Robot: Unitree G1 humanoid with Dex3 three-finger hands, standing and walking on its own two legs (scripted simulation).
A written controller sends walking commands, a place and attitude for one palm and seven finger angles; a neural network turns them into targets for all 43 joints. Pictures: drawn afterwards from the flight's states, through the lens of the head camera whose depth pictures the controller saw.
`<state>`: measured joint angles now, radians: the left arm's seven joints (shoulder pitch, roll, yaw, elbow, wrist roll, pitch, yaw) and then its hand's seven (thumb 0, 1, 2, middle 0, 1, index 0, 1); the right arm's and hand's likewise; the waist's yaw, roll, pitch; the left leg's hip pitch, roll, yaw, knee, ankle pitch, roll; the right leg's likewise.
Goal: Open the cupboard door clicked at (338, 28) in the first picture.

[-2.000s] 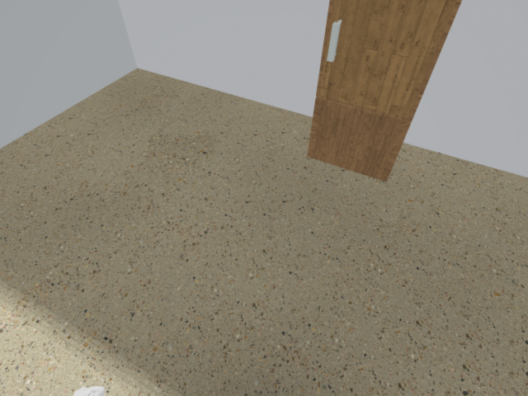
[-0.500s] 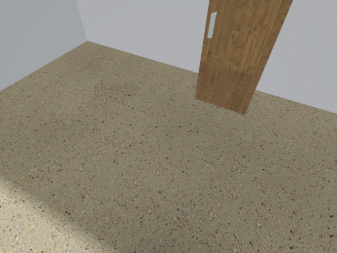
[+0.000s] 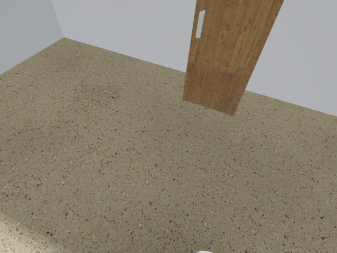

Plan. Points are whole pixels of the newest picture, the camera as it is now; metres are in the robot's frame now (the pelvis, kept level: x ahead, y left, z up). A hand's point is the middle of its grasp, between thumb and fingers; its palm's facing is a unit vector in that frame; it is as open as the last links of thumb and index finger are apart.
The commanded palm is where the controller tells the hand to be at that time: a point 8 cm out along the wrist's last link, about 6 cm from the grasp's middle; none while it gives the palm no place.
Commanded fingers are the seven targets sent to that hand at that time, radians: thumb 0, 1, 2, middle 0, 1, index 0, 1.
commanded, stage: walk to a spot facing it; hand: left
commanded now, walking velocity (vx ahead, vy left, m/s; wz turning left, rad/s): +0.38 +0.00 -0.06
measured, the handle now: (201, 23) +1.39 -0.17 -0.07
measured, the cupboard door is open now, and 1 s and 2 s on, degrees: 0 0 0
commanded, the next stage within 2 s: turn to face it in 0.94 s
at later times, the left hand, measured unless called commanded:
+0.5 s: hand (112, 237) +0.20 +0.16 -0.19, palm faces +0.09 -0.99 -0.14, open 7.3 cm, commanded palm none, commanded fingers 0.00 0.90 0.90 -0.20 -0.30 -0.20 -0.30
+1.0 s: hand (124, 146) +0.51 +0.18 -0.17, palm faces -0.07 -0.98 -0.19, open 7.3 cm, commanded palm none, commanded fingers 0.00 0.90 0.90 -0.20 -0.30 -0.20 -0.30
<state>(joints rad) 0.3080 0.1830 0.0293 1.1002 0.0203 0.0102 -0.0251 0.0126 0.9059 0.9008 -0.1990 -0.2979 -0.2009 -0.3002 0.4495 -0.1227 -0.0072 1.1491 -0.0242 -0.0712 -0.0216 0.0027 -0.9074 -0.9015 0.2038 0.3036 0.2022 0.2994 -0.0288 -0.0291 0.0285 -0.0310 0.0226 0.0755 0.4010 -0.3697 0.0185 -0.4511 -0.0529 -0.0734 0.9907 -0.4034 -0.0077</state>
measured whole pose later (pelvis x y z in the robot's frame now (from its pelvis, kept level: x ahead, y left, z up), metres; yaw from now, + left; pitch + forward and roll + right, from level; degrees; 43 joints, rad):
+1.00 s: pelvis +0.43 +0.00 +0.00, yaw -4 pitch +0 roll +1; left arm 0.17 0.18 0.07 1.06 0.03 0.00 -0.02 0.01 0.92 0.90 -0.19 -0.30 -0.20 -0.30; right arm 0.45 -0.11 -0.04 1.16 -0.03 -0.07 -0.02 0.00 -0.92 -0.90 0.20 0.30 0.20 0.30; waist -0.04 0.00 0.08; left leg 0.08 0.05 0.30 0.33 -0.38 -0.02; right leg -0.53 -0.09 -0.12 0.70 -0.17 -0.02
